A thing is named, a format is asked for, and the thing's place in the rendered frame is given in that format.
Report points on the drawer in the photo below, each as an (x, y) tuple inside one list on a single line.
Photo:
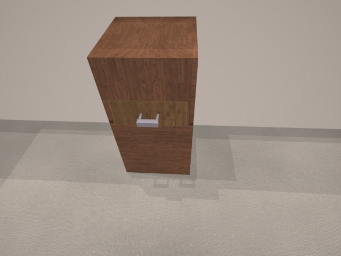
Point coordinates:
[(171, 113)]

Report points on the handle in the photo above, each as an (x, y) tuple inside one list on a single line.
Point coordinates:
[(147, 122)]

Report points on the cabinet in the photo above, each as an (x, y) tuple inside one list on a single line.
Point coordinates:
[(149, 59)]

